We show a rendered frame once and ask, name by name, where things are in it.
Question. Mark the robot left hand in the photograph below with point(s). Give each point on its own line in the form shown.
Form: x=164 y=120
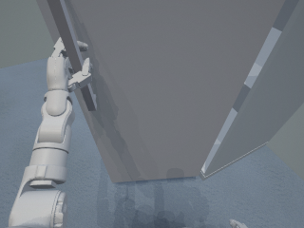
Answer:
x=59 y=69

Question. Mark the robot left upper arm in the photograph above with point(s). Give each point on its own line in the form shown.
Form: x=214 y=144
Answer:
x=40 y=209

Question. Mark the fridge door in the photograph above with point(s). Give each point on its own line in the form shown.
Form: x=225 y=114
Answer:
x=166 y=74

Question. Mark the handle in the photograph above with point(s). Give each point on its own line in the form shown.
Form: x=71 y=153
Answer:
x=60 y=15

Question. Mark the robot left forearm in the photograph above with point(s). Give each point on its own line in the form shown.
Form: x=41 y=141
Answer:
x=48 y=163

